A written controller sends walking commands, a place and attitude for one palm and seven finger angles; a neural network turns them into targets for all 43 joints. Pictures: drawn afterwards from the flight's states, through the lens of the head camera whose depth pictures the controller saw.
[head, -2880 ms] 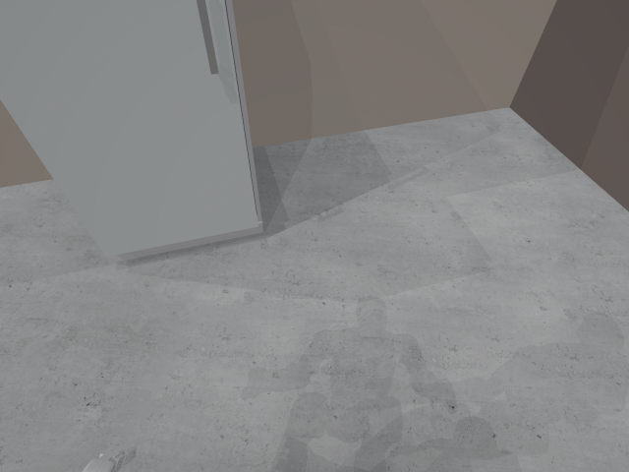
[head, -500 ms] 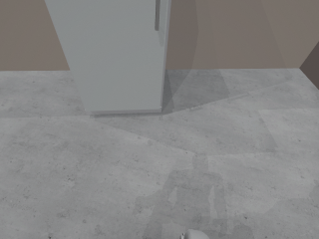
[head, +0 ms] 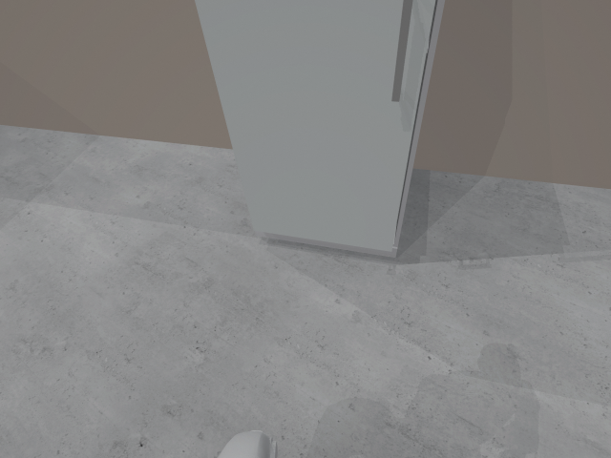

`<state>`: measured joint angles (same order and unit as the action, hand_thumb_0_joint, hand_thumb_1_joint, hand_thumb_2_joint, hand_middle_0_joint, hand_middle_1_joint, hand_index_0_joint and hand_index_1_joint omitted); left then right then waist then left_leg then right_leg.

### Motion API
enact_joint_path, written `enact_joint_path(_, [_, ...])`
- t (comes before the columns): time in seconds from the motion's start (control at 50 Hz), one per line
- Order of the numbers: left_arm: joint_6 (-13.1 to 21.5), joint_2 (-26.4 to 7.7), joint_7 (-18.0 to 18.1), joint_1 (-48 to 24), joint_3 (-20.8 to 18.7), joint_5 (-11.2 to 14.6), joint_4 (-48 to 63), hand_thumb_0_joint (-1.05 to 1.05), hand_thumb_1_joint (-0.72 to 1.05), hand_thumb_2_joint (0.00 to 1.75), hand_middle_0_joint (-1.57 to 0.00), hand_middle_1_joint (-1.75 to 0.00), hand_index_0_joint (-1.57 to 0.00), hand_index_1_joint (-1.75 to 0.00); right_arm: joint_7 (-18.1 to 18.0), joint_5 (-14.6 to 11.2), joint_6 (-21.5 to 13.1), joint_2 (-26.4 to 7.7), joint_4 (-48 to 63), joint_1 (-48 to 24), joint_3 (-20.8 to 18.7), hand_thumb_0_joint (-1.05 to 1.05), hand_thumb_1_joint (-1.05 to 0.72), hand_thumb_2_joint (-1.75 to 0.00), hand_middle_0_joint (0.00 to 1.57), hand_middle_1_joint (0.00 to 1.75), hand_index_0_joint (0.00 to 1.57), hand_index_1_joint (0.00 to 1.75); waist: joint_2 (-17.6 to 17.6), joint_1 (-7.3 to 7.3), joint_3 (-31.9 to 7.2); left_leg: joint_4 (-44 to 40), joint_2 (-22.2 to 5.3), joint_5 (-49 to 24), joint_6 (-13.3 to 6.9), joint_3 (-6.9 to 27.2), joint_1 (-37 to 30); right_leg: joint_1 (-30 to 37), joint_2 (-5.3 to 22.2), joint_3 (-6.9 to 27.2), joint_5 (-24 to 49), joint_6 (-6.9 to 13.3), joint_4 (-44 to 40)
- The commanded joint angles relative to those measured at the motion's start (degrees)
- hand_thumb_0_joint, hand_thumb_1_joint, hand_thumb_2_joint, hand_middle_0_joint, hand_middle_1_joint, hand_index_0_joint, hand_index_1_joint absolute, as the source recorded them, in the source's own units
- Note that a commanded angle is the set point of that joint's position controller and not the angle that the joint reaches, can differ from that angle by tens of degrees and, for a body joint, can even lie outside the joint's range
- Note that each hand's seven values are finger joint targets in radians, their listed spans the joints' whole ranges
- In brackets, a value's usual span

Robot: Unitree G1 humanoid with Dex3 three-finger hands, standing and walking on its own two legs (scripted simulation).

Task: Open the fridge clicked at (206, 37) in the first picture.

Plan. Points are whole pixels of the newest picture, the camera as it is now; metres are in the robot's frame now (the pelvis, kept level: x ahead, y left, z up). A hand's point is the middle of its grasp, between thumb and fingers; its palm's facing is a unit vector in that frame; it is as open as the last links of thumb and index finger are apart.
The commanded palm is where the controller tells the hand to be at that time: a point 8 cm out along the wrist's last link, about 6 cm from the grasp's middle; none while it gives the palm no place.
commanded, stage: walk to a spot facing it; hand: right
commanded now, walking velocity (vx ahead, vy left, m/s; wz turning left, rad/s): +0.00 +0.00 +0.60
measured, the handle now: (402, 44) +0.95 -0.19 +0.11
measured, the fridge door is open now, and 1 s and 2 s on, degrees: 0 0 0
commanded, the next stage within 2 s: turn to face it in 1.72 s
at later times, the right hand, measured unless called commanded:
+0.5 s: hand (398, 381) +0.29 -0.13 -0.19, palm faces -0.29 +0.93 -0.20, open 7.4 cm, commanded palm none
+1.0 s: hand (423, 357) +0.33 -0.18 -0.18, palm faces -0.51 +0.83 -0.21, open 7.4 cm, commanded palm none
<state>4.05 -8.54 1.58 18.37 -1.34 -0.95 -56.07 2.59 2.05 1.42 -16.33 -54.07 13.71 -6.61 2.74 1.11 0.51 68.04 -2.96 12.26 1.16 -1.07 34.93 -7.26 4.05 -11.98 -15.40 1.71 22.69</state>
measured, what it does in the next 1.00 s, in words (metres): walks ahead, turning left: left foot, then right foot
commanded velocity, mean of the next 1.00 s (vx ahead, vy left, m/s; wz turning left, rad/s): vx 0.00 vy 0.00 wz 0.60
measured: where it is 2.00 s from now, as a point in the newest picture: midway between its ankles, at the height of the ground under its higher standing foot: outside the picture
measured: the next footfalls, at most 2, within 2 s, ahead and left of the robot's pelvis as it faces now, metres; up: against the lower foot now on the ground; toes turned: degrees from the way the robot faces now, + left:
left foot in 0.30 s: +0.20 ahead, +0.13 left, +0.00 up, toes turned +16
right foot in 0.64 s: +0.25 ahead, -0.12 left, +0.00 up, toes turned +15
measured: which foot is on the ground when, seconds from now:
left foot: up 0.00-0.28, down 0.30-0.64, up 0.66-1.00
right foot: down 0.00-0.28, up 0.30-0.62, down 0.64-1.00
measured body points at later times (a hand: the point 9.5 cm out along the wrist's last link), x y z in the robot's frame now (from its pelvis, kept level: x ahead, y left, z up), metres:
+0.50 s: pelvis +0.12 +0.01 -0.02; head +0.17 +0.02 +0.42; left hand +0.10 +0.26 -0.17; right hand +0.30 -0.18 -0.17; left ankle +0.16 +0.12 -0.75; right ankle +0.16 -0.13 -0.69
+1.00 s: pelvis +0.16 -0.03 -0.01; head +0.20 -0.02 +0.44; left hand +0.08 +0.20 -0.15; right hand +0.35 -0.22 -0.16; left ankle +0.07 +0.08 -0.70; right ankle +0.21 -0.13 -0.75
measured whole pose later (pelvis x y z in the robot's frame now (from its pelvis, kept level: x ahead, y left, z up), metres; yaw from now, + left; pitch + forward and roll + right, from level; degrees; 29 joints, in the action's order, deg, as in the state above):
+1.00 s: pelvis +0.16 -0.03 -0.01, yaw +35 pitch +0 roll +2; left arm -0.4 -10.0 0.6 11.8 -2.9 -1.5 -52.7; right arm 1.8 1.1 4.9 -14.0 -53.2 12.2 -5.8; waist 0.3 0.5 5.1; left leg 52.2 -3.8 25.0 3.8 -3.7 24.1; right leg -12.3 10.1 -18.1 -16.4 -0.2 29.8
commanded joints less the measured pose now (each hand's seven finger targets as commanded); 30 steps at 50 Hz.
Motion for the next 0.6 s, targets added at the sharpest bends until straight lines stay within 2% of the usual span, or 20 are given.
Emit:
enact_joint_path(0.0, [1.2, -7.5, 0.7, 6.5, -1.6, 0.0, -0.2, 0.0, 0.9, 0.9, -0.2, -0.3, -0.2, -0.3, 0.4, 0.2, 0.0, 2.7, 4.4, -3.4, 1.3, 0.0, -0.9, -0.9, 0.2, 0.3, 0.2, 0.3, -9.4, -1.44, 4.4, -2.5, -1.4, -3.0, 1.1, -0.8, 8.5, 5.2, 13.6, 6.0, 28.6, 2.0, -7.8])
enact_joint_path(0.02, [1.1, -8.0, 0.8, 6.6, -1.6, -0.1, -0.6, 0.0, 0.9, 0.9, -0.2, -0.3, -0.2, -0.3, 0.4, 0.1, 0.1, 3.0, 4.8, -4.7, 1.5, 0.0, -0.9, -0.9, 0.2, 0.3, 0.2, 0.3, -9.4, -1.29, 4.5, -5.4, -1.5, -3.4, 1.2, -1.7, 8.6, 6.3, 13.9, 4.2, 32.2, 2.5, -7.0])
enact_joint_path(0.1, [0.0, -8.4, 0.7, 9.4, -2.1, -0.6, -2.4, 0.0, 0.9, 0.9, -0.2, -0.3, -0.2, -0.3, 0.2, -0.2, 0.1, 3.3, 6.5, -12.6, 2.2, 0.0, -0.9, -0.9, 0.2, 0.3, 0.2, 0.3, -10.3, -4.2, 5.6, -18.6, -0.2, -0.9, 0.2, -5.6, 3.2, 7.4, 14.1, 0.5, 38.1, 3.8, -3.8])
enact_joint_path(0.14, [-0.6, -9.1, 0.7, 9.2, -2.4, -0.7, -2.6, 0.0, 0.9, 0.9, -0.2, -0.3, -0.2, -0.3, 0.1, -0.3, 0.0, 3.3, 7.1, -14.1, 2.3, 0.0, -0.9, -0.9, 0.2, 0.3, 0.2, 0.3, -10.9, -4.18, 5.7, -22.9, 0.8, 0.2, -0.8, -6.5, 0.2, 7.7, 14.9, -1.2, 40.6, 4.0, -2.0])
enact_joint_path(0.16, [-0.9, -9.6, 0.7, 9.1, -2.6, -0.7, -2.7, 0.0, 0.9, 0.9, -0.2, -0.3, -0.2, -0.3, 0.0, -0.2, 0.0, 3.0, 7.1, -13.8, 2.3, 0.0, -0.9, -0.9, 0.2, 0.3, 0.2, 0.3, -11.8, -3.91, 5.2, -24.3, 1.5, 1.1, -1.5, -7.1, -1.5, 8.2, 15.2, -2.0, 43.4, 3.9, -0.3])
enact_joint_path(0.2, [-1.2, -10.9, 0.5, 8.3, -3.2, -0.4, -2.1, 0.0, 0.9, 0.9, -0.2, -0.3, -0.2, -0.3, -0.3, -0.1, -0.7, 1.1, 6.5, -10.1, 1.9, 0.0, -0.9, -0.9, 0.2, 0.3, 0.2, 0.3, -12.0, -1.76, 1.1, -29.5, 3.3, 2.4, -3.0, -7.8, -9.2, 9.1, 15.6, -3.3, 51.5, 2.9, 8.3])
enact_joint_path(0.22, [-1.3, -11.6, 0.4, 7.7, -3.3, -0.1, -1.4, 0.0, 0.9, 0.9, -0.2, -0.3, -0.2, -0.3, -0.5, 0.1, -1.4, -0.5, 5.3, -4.9, 1.5, 0.0, -0.9, -0.9, 0.2, 0.3, 0.2, 0.3, -10.4, 0.94, -2.7, -34.6, 4.5, -0.1, -3.6, -8.1, -19.2, 6.1, 14.8, -4.1, 50.9, 1.3, 17.3])
enact_joint_path(0.24, [-1.5, -11.5, -0.3, 7.0, -3.1, 0.7, -0.3, 0.0, 0.9, 0.9, -0.2, -0.3, -0.2, -0.3, -1.0, 0.1, -2.4, -4.1, 3.1, 2.7, 0.6, 0.0, -0.9, -0.9, 0.2, 0.3, 0.2, 0.3, -5.9, 4.84, -8.6, -39.5, 0.3, -11.5, -5.7, -3.9, -36.9, -5.0, 14.2, -4.4, 39.5, -1.6, 30.9])
enact_joint_path(0.26, [-1.6, -7.7, -0.6, 8.7, -2.4, 1.6, 1.8, 0.0, 0.9, 0.9, -0.2, -0.3, -0.2, -0.3, -2.0, -0.4, -3.1, -11.1, 2.0, 8.8, -0.7, 0.0, -0.9, -0.9, 0.2, 0.3, 0.2, 0.3, 7.8, 5.66, -17.6, -38.2, -19.2, -41.1, -14.4, 22.9, -55.0, -24.9, 3.6, -3.9, -14.5, -6.0, 50.4])
enact_joint_path(0.28, [-1.5, -8.4, 0.5, 3.4, -2.5, 1.1, 3.7, 0.0, 0.9, 0.9, -0.2, -0.3, -0.2, -0.3, -2.9, -2.0, -2.5, -12.7, 1.4, 10.4, -1.1, 0.0, -0.9, -0.9, 0.2, 0.3, 0.2, 0.3, 4.3, 6.65, -18.1, -38.1, -23.1, -61.6, -19.4, 24.3, -53.3, -29.0, 1.9, 5.3, -23.0, -5.8, 58.3])
enact_joint_path(0.3, [-1.8, -8.0, 0.7, 2.0, -2.4, 0.9, 4.8, 0.0, 0.9, 0.9, -0.2, -0.3, -0.2, -0.3, -3.6, -2.0, -2.0, -11.2, 2.5, 7.6, -0.8, 0.0, -0.9, -0.9, 0.2, 0.3, 0.2, 0.3, 2.7, 5.17, -15.9, -38.4, -20.3, -57.1, -18.6, 22.1, -49.5, -30.0, 3.2, 9.8, -18.6, -5.9, 59.2])
enact_joint_path(0.32, [-2.4, -8.3, 0.6, 0.8, -2.4, 0.6, 4.8, 0.0, 0.9, 0.9, -0.2, -0.3, -0.2, -0.3, -4.0, -1.9, -1.6, -10.0, 4.0, 3.2, -0.6, 0.0, -0.9, -0.9, 0.2, 0.3, 0.2, 0.3, 5.2, 3.64, -12.7, -41.1, -19.1, -43.7, -17.9, 21.9, -42.9, -29.8, 5.3, 11.1, -16.0, -6.2, 57.7])
enact_joint_path(0.34, [-3.4, -8.5, 0.5, -0.7, -2.4, 0.2, 4.6, 0.0, 0.9, 0.9, -0.2, -0.3, -0.2, -0.3, -4.3, -1.8, -1.3, -7.3, 5.3, -1.7, 0.1, 0.0, -0.9, -0.9, 0.2, 0.3, 0.2, 0.3, 2.1, 1.38, -7.6, -44.4, -16.6, -32.9, -15.8, 17.8, -32.2, -26.5, 6.6, 11.6, -13.3, -6.4, 53.4])
enact_joint_path(0.36, [-4.6, -7.6, 0.5, 0.3, -2.2, -0.1, 4.0, 0.0, 0.9, 0.9, -0.2, -0.3, -0.2, -0.3, -4.5, -1.3, -1.0, -6.1, 6.2, -5.7, 0.5, 0.0, -0.9, -0.9, 0.2, 0.3, 0.2, 0.3, -0.2, -1.42, -4.8, -46.2, -14.3, -26.7, -13.9, 14.4, -23.3, -22.6, 6.3, 10.9, -12.0, -6.6, 49.3])
enact_joint_path(0.38, [-5.4, -6.7, 0.4, 2.2, -2.1, -0.3, 3.2, 0.0, 0.9, 0.9, -0.2, -0.3, -0.2, -0.3, -4.4, -0.9, -1.0, -5.7, 6.6, -8.3, 0.7, 0.0, -0.9, -0.9, 0.2, 0.3, 0.2, 0.3, -0.3, -3.19, -3.9, -47.3, -12.5, -22.0, -12.7, 12.3, -18.1, -19.7, 5.6, 9.9, -11.1, -6.8, 46.0])
enact_joint_path(0.4, [-5.6, -6.2, 0.3, 3.8, -2.1, -0.3, 3.0, 0.0, 0.9, 0.9, -0.2, -0.3, -0.2, -0.3, -4.3, -0.5, -1.0, -5.6, 6.7, -9.3, 0.6, 0.0, -0.9, -0.9, 0.2, 0.3, 0.2, 0.3, 0.5, -4.13, -4.0, -47.4, -11.1, -18.6, -12.1, 11.9, -15.0, -16.9, 5.0, 9.4, -10.4, -6.7, 42.5])
enact_joint_path(0.44, [-5.8, -5.8, -0.1, 4.2, -2.2, -0.3, 3.3, 0.0, 0.9, 0.9, -0.2, -0.3, -0.2, -0.3, -3.7, -0.4, -0.6, -5.9, 7.0, -9.8, 0.6, 0.0, -0.9, -0.9, 0.2, 0.3, 0.2, 0.3, 3.2, -4.44, -3.5, -48.6, -7.9, -7.2, -10.9, 11.7, -10.7, -14.8, 3.0, 7.8, -7.2, -6.5, 37.1])
enact_joint_path(0.48, [-5.5, -6.6, -0.2, 1.5, -2.3, -0.3, 4.8, 0.0, 0.9, 0.9, -0.2, -0.3, -0.2, -0.3, -3.2, -0.3, -0.2, -5.9, 7.1, -8.7, 0.3, 0.0, -0.9, -0.9, 0.2, 0.3, 0.2, 0.3, 6.8, -3.34, -2.6, -48.8, -6.7, -0.6, -10.6, 14.1, -10.2, -14.4, 1.7, 7.3, -7.1, -6.1, 31.3])
enact_joint_path(0.54, [-4.5, -6.9, -0.1, -0.2, -2.4, 0.1, 6.5, 0.0, 0.9, 0.9, -0.2, -0.3, -0.2, -0.3, -2.8, -0.3, 0.4, -6.6, 7.8, -7.7, -0.2, 0.0, -0.9, -0.9, 0.2, 0.3, 0.2, 0.3, 8.0, -2.64, -3.6, -46.4, -6.2, -1.3, -10.1, 17.4, -11.2, -10.8, -0.7, 6.1, -7.2, -5.5, 22.2])
enact_joint_path(0.58, [-3.9, -7.5, 0.2, 0.9, -2.6, 0.4, 6.5, 0.0, 0.9, 0.9, -0.2, -0.3, -0.2, -0.3, -2.7, -0.7, 0.8, -6.0, 8.4, -7.6, -0.2, 0.0, -0.9, -0.9, 0.2, 0.3, 0.2, 0.3, 7.3, -3.81, -4.1, -43.2, -4.7, -1.4, -7.7, 17.9, -8.9, -3.5, -1.4, 5.9, -2.4, -5.1, 10.9])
